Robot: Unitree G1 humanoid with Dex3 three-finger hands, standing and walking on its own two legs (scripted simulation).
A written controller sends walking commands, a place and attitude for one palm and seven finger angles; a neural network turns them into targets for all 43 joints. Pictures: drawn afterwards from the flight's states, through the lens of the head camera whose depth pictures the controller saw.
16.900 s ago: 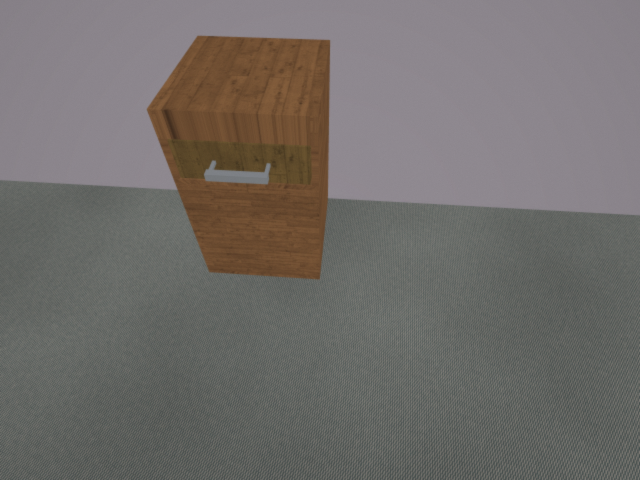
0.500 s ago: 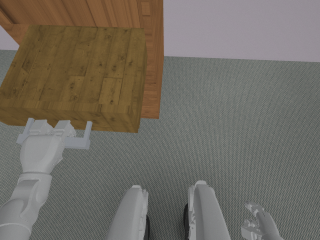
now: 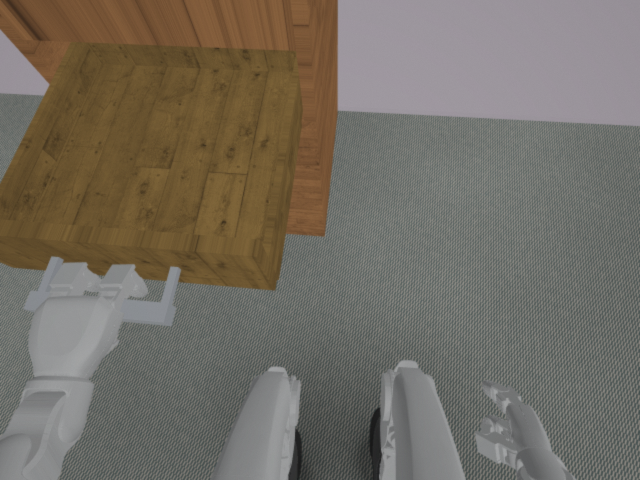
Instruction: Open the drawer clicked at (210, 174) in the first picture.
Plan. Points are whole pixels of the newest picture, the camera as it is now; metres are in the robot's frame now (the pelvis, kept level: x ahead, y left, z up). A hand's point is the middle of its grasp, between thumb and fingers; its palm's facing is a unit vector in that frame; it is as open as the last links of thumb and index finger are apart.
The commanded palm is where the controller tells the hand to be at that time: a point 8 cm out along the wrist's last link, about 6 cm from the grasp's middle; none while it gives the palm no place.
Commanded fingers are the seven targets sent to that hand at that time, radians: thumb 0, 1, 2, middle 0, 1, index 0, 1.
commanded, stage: pull the drawer open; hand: left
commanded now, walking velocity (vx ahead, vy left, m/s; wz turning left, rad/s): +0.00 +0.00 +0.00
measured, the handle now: (107, 289) +0.33 +0.29 -0.02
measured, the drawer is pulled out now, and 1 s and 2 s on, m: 0.30 0.29 0.29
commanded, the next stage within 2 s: open the thumb to release the handle in 0.10 s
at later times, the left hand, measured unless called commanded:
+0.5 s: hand (105, 323) +0.29 +0.30 -0.04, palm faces -0.04 -0.01 -1.00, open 7.8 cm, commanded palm +0.26 +0.30 +0.00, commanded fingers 0.00 -0.22 0.42 -0.32 -1.23 -0.32 -1.23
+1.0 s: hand (112, 330) +0.28 +0.28 -0.04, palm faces -0.05 -0.04 -1.00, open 13.8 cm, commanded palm +0.27 +0.29 +0.01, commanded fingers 0.00 -0.50 0.30 -0.30 -1.20 -0.30 -1.20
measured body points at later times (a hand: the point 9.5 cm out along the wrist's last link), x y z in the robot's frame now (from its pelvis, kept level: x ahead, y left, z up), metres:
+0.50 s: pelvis +0.00 +0.00 +0.00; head +0.16 -0.02 +0.42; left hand +0.29 +0.30 +0.01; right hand +0.18 -0.25 -0.15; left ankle +0.02 +0.12 -0.54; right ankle +0.08 -0.11 -0.54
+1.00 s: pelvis -0.01 +0.00 +0.01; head +0.14 -0.01 +0.43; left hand +0.28 +0.28 +0.01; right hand +0.17 -0.24 -0.14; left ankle +0.02 +0.12 -0.54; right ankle +0.08 -0.11 -0.54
